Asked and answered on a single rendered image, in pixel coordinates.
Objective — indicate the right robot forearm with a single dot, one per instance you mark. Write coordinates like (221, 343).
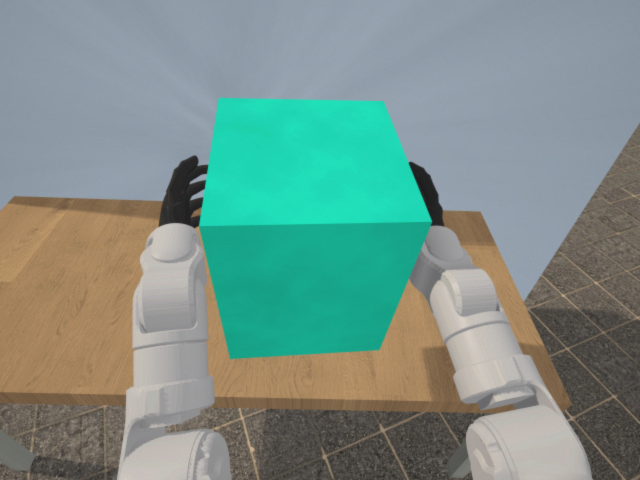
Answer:
(491, 369)

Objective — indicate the left robot upper arm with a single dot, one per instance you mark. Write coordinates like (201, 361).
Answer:
(200, 454)

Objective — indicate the right robot upper arm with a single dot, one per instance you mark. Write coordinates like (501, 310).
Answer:
(532, 443)

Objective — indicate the carton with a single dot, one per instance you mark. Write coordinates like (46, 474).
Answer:
(311, 221)

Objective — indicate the robot right hand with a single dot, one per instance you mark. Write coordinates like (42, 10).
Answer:
(429, 194)

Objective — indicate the left robot forearm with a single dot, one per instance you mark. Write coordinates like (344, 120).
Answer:
(171, 383)

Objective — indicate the robot left hand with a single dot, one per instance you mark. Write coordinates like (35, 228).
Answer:
(177, 206)

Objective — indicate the table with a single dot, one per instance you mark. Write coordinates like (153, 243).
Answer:
(69, 268)

